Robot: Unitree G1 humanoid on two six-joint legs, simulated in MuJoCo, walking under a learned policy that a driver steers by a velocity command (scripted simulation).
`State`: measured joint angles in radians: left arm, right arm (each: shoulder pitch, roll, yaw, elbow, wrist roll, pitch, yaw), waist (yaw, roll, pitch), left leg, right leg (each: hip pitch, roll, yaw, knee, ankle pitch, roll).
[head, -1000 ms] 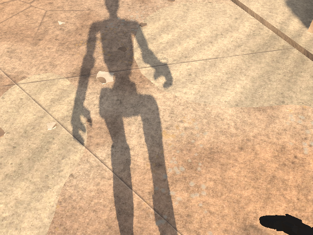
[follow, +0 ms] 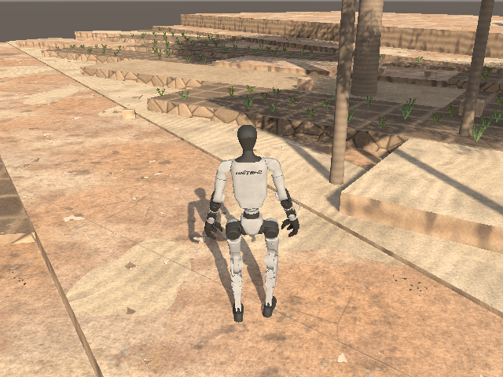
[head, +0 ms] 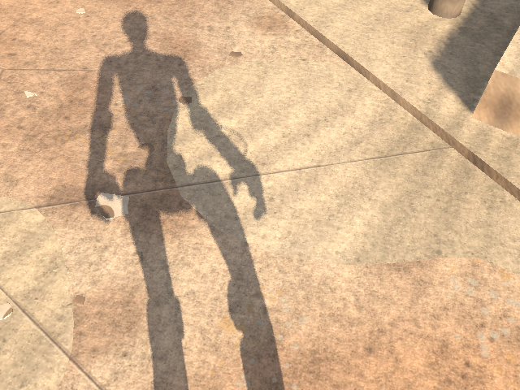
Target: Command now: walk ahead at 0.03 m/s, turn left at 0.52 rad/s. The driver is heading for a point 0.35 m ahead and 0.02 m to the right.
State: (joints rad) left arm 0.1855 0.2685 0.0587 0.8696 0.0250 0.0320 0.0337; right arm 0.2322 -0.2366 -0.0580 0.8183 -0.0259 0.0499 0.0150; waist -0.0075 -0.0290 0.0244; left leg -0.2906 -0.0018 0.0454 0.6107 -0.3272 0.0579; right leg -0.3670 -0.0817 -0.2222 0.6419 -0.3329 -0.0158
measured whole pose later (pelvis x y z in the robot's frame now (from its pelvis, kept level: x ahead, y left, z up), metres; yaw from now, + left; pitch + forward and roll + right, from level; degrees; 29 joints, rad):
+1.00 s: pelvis +0.02 +0.01 +0.02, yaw -13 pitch +1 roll -1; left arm 0.18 0.31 0.09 0.86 0.04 0.04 -0.07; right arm 0.35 -0.26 -0.05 0.85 -0.03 -0.05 -0.02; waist -0.03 -0.04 -0.01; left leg -0.02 -0.01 0.09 0.24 -0.23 0.04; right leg -0.55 0.01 0.06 1.01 -0.23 0.01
